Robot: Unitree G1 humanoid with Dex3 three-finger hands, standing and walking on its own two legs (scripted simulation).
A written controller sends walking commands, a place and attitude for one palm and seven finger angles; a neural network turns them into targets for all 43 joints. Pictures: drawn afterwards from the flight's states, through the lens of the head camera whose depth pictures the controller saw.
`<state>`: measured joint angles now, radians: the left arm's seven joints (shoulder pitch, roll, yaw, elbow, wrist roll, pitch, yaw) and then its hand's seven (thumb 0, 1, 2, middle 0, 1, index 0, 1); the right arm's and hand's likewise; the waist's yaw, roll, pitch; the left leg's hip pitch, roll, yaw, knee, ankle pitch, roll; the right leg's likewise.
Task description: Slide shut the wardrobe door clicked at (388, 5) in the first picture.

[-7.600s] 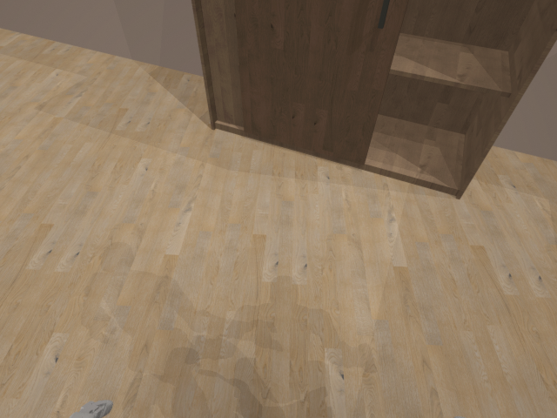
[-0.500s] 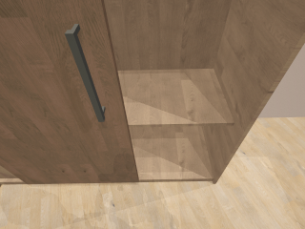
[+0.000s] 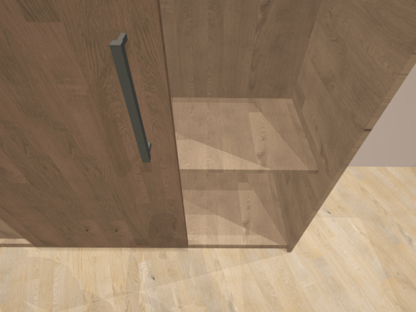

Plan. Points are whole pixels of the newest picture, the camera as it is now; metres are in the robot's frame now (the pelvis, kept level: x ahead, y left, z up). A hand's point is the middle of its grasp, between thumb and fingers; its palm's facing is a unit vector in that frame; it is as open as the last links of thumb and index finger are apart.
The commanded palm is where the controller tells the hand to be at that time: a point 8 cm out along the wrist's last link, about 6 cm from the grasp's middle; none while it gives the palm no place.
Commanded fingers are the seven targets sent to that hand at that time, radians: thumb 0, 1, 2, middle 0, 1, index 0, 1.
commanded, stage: come to a stop and stand still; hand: left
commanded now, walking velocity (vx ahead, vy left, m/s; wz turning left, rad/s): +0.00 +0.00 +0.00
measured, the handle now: (136, 107) +0.49 +0.20 +0.13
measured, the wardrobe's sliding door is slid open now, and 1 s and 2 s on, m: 0.49 0.49 0.49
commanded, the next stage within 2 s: look again from close up in 0.62 s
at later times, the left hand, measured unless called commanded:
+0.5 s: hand out of the picture +0.01 +0.18 -0.18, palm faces +0.04 -0.98 -0.18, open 7.4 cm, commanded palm none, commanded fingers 0.00 0.90 0.90 -0.20 -0.30 -0.20 -0.30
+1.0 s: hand out of the picture +0.02 +0.20 -0.18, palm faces +0.03 -0.98 -0.21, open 7.4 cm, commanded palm none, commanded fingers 0.00 0.90 0.90 -0.20 -0.30 -0.20 -0.30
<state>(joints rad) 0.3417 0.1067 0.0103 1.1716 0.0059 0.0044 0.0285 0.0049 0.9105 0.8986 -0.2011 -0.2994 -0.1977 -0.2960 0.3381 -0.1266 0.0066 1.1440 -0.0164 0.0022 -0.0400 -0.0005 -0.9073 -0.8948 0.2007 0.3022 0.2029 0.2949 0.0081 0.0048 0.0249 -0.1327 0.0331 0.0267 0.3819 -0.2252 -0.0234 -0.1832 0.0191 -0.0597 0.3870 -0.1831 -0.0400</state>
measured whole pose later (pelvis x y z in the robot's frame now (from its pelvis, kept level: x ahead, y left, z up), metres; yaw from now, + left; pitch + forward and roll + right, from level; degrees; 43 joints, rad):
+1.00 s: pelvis +0.02 +0.03 -0.01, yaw +0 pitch -2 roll +0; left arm 0.30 0.13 -0.01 1.12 0.01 -0.02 0.04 0.00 0.91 0.90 -0.20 -0.30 -0.20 -0.30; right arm 0.31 -0.17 0.02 1.07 -0.02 -0.02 -0.03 0.01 -0.92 -0.89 0.20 0.30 0.20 0.29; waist 0.00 0.04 0.01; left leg -0.15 -0.01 0.04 0.51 -0.33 0.03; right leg -0.21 -0.03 -0.04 0.53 -0.29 0.01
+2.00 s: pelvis -0.01 +0.01 -0.06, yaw +1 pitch +8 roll +1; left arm 0.48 0.17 0.14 0.11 -0.21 -0.38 -0.25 0.01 0.59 0.76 -0.23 -0.50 -0.23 -0.50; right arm 0.14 -0.28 -0.06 0.46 0.01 -0.24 -0.02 0.01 -0.91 -0.90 0.20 0.30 0.20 0.30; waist 0.02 -0.06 -0.10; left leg -0.64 0.01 0.02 0.97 -0.48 0.00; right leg -0.68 -0.03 -0.06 0.98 -0.44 -0.03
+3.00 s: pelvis +0.00 +0.04 -0.03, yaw +2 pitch +3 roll -2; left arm 0.09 0.37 0.38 0.16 -0.33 -0.09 -0.40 -0.01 -0.47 0.31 -0.30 -1.18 -0.30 -1.18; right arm 0.24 -0.25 0.08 0.59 0.04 -0.30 -0.09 0.01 -0.90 -0.89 0.21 0.30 0.21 0.30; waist 0.04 0.05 -0.06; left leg -0.38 0.00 -0.01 0.73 -0.39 0.03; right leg -0.38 -0.03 -0.09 0.66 -0.32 0.01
